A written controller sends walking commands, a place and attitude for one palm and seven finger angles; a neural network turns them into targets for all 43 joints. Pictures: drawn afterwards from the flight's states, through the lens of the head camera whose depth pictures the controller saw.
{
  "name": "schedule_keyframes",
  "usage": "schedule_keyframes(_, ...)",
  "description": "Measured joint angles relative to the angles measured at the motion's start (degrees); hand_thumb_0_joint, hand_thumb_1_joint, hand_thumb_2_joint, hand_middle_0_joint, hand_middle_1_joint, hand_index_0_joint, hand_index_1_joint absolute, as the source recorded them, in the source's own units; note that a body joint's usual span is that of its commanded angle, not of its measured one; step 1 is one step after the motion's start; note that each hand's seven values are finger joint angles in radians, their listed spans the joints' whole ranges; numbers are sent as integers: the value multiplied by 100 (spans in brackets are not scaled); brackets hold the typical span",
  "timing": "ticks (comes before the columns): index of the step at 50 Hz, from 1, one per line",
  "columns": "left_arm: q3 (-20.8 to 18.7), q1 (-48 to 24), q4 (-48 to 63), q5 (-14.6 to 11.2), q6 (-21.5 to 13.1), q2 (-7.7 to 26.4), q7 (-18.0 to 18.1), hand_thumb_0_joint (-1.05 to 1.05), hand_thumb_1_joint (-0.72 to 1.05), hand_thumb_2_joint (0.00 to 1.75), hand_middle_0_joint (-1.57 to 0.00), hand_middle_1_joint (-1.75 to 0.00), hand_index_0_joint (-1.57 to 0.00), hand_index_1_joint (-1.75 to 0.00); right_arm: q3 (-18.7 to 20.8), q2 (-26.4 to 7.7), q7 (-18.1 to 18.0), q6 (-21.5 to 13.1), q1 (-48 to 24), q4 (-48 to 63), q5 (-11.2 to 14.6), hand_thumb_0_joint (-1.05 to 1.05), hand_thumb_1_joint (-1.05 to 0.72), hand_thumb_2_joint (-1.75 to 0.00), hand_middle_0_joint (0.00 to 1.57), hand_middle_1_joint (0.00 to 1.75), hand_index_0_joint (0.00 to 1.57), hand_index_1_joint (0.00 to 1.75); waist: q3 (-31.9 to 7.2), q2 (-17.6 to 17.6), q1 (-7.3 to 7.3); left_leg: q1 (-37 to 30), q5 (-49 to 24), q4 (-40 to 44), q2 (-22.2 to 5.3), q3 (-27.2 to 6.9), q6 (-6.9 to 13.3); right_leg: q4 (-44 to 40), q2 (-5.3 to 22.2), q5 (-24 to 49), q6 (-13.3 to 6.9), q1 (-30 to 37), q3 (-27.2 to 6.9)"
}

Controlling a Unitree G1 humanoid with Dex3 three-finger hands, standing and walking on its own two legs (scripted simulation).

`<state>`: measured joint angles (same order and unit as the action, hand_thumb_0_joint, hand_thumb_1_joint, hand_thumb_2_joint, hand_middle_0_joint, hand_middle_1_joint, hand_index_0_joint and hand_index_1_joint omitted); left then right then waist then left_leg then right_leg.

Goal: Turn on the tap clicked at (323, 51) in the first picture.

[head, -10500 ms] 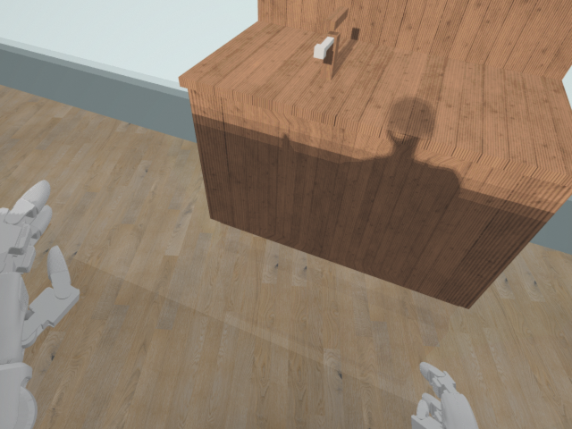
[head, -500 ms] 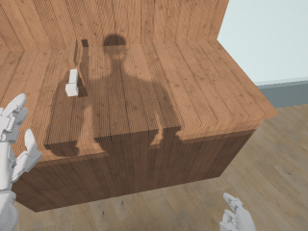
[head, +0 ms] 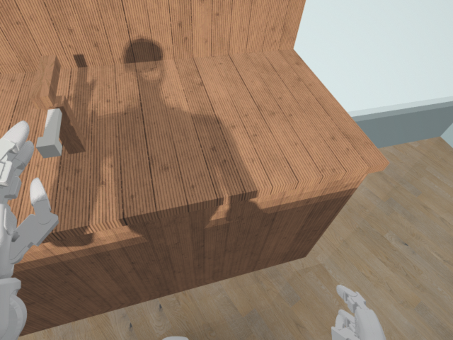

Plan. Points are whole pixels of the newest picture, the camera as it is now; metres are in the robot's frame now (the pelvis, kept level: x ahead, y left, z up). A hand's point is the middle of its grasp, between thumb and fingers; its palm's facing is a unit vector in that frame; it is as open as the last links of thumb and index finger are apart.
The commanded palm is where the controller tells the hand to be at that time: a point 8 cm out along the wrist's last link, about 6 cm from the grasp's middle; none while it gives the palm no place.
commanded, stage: shuffle to correct the standing spot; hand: left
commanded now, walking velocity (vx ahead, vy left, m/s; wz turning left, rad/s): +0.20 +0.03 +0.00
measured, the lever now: (49, 146) +0.38 +0.35 +0.11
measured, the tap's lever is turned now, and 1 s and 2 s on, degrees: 0 0 0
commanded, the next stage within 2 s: come to a stop and stand still in 0.06 s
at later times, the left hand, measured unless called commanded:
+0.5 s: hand (111, 164) +0.31 +0.20 +0.17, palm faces +0.32 -0.83 -0.46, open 7.4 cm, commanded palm +0.25 +0.25 +0.19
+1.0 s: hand (56, 158) +0.31 +0.28 +0.17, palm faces +0.29 -0.87 -0.40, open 7.4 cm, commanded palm +0.25 +0.31 +0.19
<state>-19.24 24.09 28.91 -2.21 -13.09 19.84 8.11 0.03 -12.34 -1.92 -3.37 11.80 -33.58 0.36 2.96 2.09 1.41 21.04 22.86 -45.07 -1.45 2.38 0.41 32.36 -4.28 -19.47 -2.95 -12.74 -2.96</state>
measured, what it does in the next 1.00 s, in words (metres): steps on the spot: left foot, then right foot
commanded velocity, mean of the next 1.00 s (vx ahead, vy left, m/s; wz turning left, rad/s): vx -0.04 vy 0.03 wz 0.00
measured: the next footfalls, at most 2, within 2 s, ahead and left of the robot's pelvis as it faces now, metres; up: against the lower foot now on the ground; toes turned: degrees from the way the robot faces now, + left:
left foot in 0.04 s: +0.07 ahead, +0.12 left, +0.00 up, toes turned +2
right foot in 0.30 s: +0.12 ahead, -0.10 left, +0.00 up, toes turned -3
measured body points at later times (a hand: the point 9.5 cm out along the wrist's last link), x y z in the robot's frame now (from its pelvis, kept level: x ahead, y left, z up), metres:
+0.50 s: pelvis +0.07 -0.02 +0.00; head +0.11 -0.03 +0.45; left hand +0.28 +0.24 +0.20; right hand +0.24 -0.26 -0.09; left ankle +0.08 +0.11 -0.71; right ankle +0.12 -0.11 -0.73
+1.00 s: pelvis +0.06 +0.05 +0.00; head +0.08 +0.07 +0.45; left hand +0.29 +0.32 +0.19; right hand +0.21 -0.16 -0.07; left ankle +0.11 +0.10 -0.73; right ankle +0.11 -0.10 -0.73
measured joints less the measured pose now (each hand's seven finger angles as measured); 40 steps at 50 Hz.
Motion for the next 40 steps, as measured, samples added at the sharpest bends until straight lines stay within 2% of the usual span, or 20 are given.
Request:
schedule_keyframes(2,-129,147,175,-43,-17,116,3,2,88,90,-22,-30,-21,-30,16,-53,-22,-20,15,104,-5,2,-91,-90,20,29,20,30,47,3,-39,-299,-602,873,-7,26,72,329,-6,-231,65,-32,-65)
schedule_keyframes(4,-290,170,160,-84,-37,257,4,2,88,90,-22,-30,-21,-30,69,41,-51,-37,-60,88,13,2,-91,-90,20,29,20,30,107,156,-34,-418,-408,799,90,207,109,1270,112,-581,143,-349,-79)
schedule_keyframes(7,-386,50,-27,-74,67,306,-16,2,88,90,-21,-30,-21,-30,44,233,-61,-124,-89,-6,-25,1,-91,-90,20,29,20,30,107,183,-122,-655,-294,964,130,286,109,2811,188,-766,196,-1005,116)
schedule_keyframes(9,-367,32,-28,-48,121,269,-42,2,88,90,-21,-30,-21,-30,-16,322,-17,-178,-35,-46,-29,1,-91,-90,20,29,20,30,59,116,-163,-800,-358,1199,84,276,77,3054,296,-594,208,-1352,309)
schedule_keyframes(12,-308,214,127,-23,123,209,-76,2,89,90,-21,-30,-21,-30,-124,381,25,-231,79,-28,-26,1,-91,-90,20,29,20,30,39,-39,-170,-1004,-368,1438,-44,295,-14,2047,491,-90,227,-1430,592)
schedule_keyframes(15,-321,372,224,5,126,357,-92,2,89,90,-21,-30,-21,-30,-217,395,31,-263,185,64,-15,1,-91,-90,20,30,20,30,131,-165,-207,-1086,-106,1167,-163,254,-155,376,540,915,259,-920,788)
schedule_keyframes(16,-336,352,203,19,120,413,-98,2,89,90,-21,-30,-21,-30,-234,381,28,-260,184,61,-6,1,-91,-90,20,30,20,30,162,-214,-219,-1029,49,903,-210,212,-191,175,509,900,198,-762,839)
schedule_keyframes(18,-296,192,64,13,110,340,-107,2,88,90,-21,-30,-21,-30,-205,292,34,-229,26,-66,3,1,-91,-90,20,30,20,30,277,-415,-259,-782,168,242,-293,-18,-208,259,398,631,32,-696,964)
schedule_keyframes(21,-281,171,1,-30,113,232,-62,2,88,90,-22,-30,-22,-30,-152,187,25,-160,-200,-174,34,2,-91,-90,20,30,20,30,368,-380,-268,-379,470,-500,-64,-227,-209,200,419,589,-50,-645,936)
schedule_keyframes(25,-307,466,182,-2,121,200,59,2,88,90,-22,-30,-22,-30,-110,58,-78,-77,-338,-76,-1,2,-91,-90,20,29,20,30,378,-220,-256,-235,196,53,34,-164,-190,-24,471,730,-17,-575,874)
schedule_keyframes(29,-213,601,421,-2,184,192,118,2,88,90,-22,-30,-22,-30,6,-94,-163,-71,-292,14,-23,1,-91,-90,20,29,20,30,307,-168,-169,-453,-699,1123,51,-127,-103,-50,468,739,58,-539,931)
schedule_keyframes(32,-171,485,363,-7,230,199,111,2,88,90,-22,-30,-22,-30,52,-67,-232,-51,-229,-51,-5,1,-91,-90,20,29,20,30,227,18,19,-583,-852,1293,126,-34,37,-113,531,753,137,-465,839)
schedule_keyframes(33,-232,117,185,188,200,398,-33,2,88,90,-22,-30,-22,-30,104,-56,-256,-201,-82,-21,-74,1,-91,-90,20,29,20,30,202,36,194,-542,-822,1272,108,-27,53,-208,510,880,181,-455,827)
schedule_keyframes(34,-336,-397,-179,261,6,645,-165,2,88,90,-22,-30,-22,-30,113,-56,-244,-361,23,-54,-89,1,-91,-90,20,29,20,30,162,44,323,-430,-774,1184,105,-85,58,-247,492,924,180,-496,865)
schedule_keyframes(36,-512,-1239,-904,183,-236,780,-244,2,88,90,-22,-30,-22,-30,48,-62,-106,-527,46,-123,-21,1,-91,-90,20,29,20,30,181,58,481,-417,-809,1160,112,-90,80,-325,465,979,165,-481,828)
schedule_keyframes(38,-570,-1544,-1203,27,-220,541,-156,2,88,90,-22,-30,-22,-30,-21,-47,61,-614,-1,-110,16,1,-91,-90,20,29,20,30,215,53,425,-567,-866,1287,163,21,159,-424,507,1056,216,-376,713)
schedule_keyframes(40,-431,-1391,-1110,-42,-180,200,-91,2,89,90,-21,-30,-21,-30,-69,-14,178,-676,11,-11,24,1,-91,-90,20,29,20,30,182,12,301,-701,-913,1425,232,151,247,-480,561,1064,285,-312,576)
